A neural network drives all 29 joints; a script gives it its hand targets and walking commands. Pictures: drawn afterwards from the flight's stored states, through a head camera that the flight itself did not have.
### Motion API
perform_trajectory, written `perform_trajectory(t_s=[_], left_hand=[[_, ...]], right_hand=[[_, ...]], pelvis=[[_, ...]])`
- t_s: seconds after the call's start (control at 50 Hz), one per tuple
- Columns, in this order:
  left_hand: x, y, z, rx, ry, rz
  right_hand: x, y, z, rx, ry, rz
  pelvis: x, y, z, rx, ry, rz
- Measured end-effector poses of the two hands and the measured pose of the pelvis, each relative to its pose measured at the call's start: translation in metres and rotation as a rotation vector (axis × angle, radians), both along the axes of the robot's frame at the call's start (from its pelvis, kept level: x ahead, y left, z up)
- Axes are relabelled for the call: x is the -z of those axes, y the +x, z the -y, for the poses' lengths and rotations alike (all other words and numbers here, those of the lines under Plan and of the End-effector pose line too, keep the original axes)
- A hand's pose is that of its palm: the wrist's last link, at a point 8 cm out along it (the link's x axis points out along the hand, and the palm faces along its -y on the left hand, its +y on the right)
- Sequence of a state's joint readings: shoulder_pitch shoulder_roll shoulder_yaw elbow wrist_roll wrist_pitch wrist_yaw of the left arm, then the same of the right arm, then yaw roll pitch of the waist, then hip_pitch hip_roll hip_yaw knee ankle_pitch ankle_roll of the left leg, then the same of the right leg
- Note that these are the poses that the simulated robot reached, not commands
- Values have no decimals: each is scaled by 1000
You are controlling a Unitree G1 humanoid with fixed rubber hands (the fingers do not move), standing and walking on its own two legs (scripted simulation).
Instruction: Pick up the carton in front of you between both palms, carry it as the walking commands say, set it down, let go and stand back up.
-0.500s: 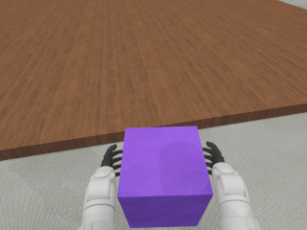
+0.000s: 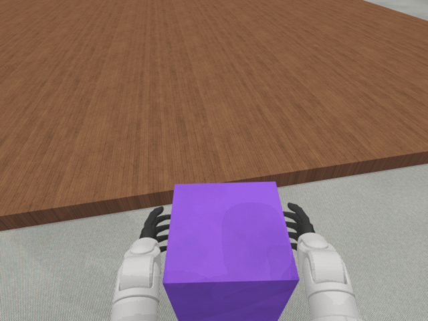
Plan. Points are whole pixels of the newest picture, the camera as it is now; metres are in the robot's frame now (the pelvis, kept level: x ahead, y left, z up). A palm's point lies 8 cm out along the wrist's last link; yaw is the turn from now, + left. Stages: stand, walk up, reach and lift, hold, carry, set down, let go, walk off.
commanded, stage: reach and lift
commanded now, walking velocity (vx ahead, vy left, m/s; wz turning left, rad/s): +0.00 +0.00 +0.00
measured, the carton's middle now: (226, 256) +0.30 +0.00 -0.04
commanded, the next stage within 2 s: hold in 0.20 s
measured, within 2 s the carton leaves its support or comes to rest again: neither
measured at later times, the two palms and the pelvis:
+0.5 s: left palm (146, 247) +0.27 +0.15 +0.05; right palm (309, 242) +0.27 -0.15 +0.05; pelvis -0.01 +0.00 +0.00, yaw +0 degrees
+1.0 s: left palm (146, 245) +0.28 +0.15 +0.05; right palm (308, 239) +0.28 -0.15 +0.05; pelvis -0.01 +0.00 +0.00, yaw +0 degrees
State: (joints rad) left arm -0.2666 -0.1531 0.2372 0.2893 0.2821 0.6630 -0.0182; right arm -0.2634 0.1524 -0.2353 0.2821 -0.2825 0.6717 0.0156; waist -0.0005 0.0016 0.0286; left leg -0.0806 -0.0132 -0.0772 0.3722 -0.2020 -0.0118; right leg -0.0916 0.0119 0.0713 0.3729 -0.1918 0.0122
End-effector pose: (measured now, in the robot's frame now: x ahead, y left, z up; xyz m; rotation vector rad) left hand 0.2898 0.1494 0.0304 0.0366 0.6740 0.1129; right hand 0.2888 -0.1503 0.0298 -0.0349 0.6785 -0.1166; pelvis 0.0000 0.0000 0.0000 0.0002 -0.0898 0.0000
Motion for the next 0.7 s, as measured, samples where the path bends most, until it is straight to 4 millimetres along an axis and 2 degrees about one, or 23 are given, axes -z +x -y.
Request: perform_trajectory(t_s=[0.22,0.38,0.54,0.7], left_hand=[[-5,-3,0,-1,0,5],[-20,-11,0,-3,0,36],[-17,-17,0,-10,-8,7],[-19,-16,0,-18,-18,19]], right_hand=[[-5,-3,0,0,1,5],[-20,-10,-1,0,1,36],[-17,-16,0,5,11,8],[-19,-15,0,13,20,19]], pelvis=[[0,-1,-1,0,0,12],[-2,-3,0,1,0,33],[0,-11,0,0,0,51],[1,-16,1,-2,0,51]])
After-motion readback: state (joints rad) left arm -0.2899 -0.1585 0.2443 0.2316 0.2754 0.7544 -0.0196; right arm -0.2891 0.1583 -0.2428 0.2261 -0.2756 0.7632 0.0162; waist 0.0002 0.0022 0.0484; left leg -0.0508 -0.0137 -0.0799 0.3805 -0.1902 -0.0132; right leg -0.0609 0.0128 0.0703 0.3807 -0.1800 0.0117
